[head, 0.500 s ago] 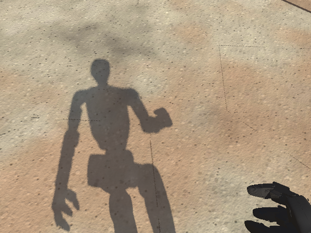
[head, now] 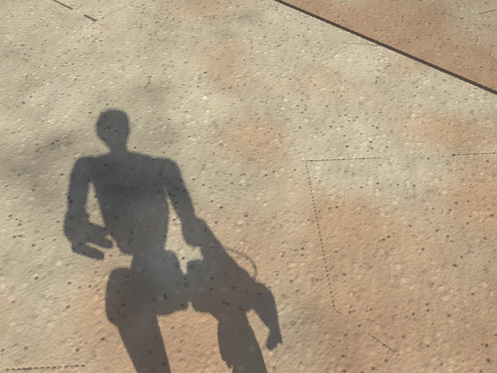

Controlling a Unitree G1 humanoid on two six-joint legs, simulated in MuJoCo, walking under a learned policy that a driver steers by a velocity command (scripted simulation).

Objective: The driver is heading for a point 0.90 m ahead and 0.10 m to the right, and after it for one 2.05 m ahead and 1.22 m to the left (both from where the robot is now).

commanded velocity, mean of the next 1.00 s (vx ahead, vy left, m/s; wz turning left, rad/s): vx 1.00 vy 0.00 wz -0.13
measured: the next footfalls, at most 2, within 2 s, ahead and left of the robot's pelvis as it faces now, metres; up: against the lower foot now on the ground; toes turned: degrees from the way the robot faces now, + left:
left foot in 0.38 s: +0.60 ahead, +0.13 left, +0.00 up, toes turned +3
right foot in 0.86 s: +1.02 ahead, -0.04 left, +0.00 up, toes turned -16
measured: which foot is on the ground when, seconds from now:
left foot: up 0.00-0.36, down 0.38-0.86, up 0.88-1.00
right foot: down 0.00-0.40, up 0.42-0.84, down 0.86-1.00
